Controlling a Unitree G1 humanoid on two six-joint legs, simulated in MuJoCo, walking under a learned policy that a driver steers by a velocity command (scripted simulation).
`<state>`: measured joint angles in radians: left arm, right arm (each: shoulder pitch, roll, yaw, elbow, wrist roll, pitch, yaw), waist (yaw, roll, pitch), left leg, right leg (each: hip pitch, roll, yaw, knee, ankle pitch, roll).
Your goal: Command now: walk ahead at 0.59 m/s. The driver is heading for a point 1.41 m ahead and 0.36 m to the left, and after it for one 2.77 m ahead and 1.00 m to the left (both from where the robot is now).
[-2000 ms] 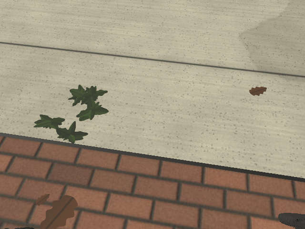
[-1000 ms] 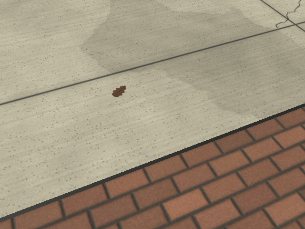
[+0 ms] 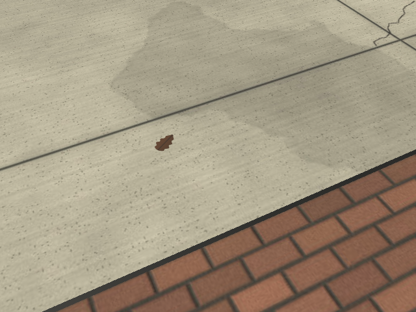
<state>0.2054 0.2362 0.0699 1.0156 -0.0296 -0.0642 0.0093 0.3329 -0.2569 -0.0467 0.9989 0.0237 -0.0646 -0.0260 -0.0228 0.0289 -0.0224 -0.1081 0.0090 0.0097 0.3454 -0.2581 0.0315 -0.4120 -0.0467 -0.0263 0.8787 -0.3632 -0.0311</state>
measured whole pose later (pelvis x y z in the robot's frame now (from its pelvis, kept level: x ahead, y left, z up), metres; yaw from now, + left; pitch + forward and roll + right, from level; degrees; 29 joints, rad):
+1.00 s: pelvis +0.71 +0.04 -0.02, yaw +27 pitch +3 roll -1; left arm -0.09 0.24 -0.03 0.62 0.04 -0.08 -0.03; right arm 0.49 -0.28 -0.08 0.92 0.01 -0.08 0.01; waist -0.14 0.00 0.04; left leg 0.14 -0.15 -0.26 0.25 -0.39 0.17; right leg -0.71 -0.07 0.05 0.57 0.06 0.02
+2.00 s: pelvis +1.49 +0.56 -0.06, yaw +20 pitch -1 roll +0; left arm 0.21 0.31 0.05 0.78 0.01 -0.01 -0.04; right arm 0.33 -0.24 -0.01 0.85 -0.04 -0.07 -0.02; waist 0.03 -0.02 0.05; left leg -0.11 0.00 0.09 1.36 -0.41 -0.01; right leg -0.51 0.14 -0.14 0.77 -0.28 -0.23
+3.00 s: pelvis +2.36 +0.75 -0.01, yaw +12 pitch +1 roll -2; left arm 0.36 0.31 0.05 0.83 0.03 -0.10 0.00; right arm 0.24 -0.33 -0.07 0.78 -0.02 -0.01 0.04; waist 0.02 0.05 -0.01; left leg -0.66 0.08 0.01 1.23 -0.23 0.08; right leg -0.10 0.01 -0.17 0.38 -0.30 -0.01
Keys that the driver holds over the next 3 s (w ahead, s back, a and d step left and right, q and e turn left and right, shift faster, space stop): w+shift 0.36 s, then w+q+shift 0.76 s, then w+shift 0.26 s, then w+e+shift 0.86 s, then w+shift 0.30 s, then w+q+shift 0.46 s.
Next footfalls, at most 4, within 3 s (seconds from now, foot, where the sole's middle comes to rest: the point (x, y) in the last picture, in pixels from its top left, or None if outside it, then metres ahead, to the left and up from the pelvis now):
0.14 right None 0.11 -0.16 -0.78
0.62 left None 0.54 0.03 -0.78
1.06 right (207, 192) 1.02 0.03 -0.78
1.50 left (104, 165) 1.19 0.47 -0.79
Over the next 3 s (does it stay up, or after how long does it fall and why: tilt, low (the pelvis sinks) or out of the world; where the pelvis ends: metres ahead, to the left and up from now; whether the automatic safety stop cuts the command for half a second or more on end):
stays up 2.36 0.75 -0.01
